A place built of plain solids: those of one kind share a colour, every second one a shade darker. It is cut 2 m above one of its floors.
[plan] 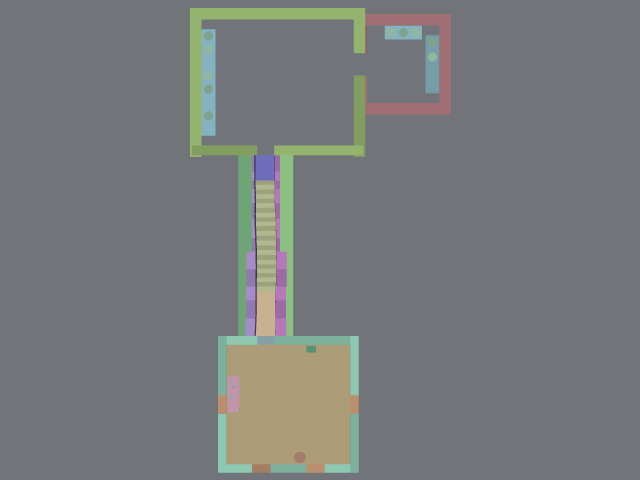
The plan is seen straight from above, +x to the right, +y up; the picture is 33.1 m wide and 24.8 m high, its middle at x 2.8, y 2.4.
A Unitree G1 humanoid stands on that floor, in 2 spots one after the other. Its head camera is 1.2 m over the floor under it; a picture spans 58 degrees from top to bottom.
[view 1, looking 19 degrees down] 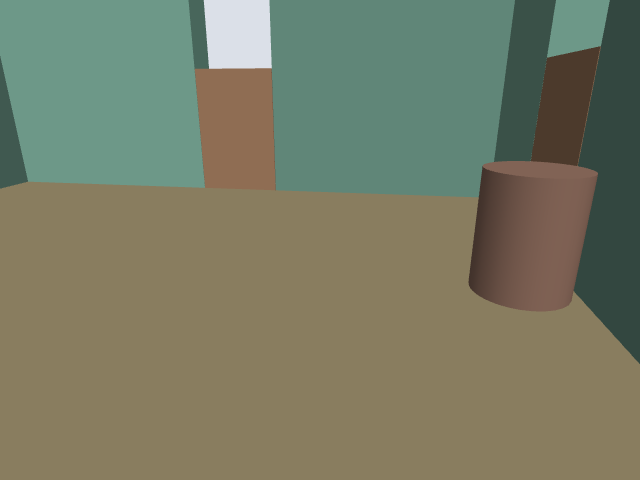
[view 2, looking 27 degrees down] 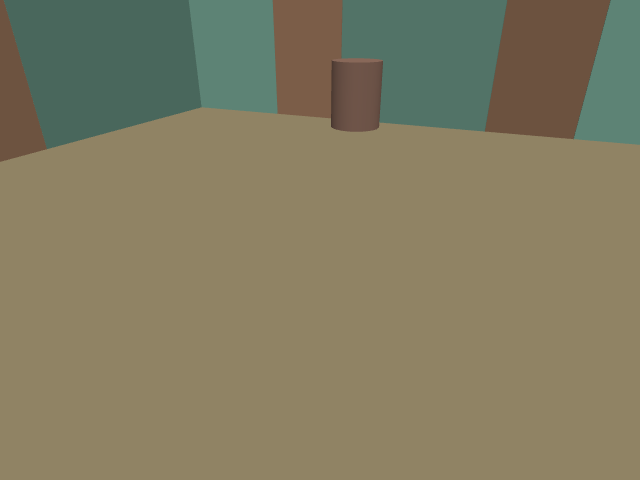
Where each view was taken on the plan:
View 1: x -0.92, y -7.98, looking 9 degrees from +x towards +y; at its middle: floor_yard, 3.69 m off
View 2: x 0.02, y -3.60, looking -67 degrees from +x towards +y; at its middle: floor_yard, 2.64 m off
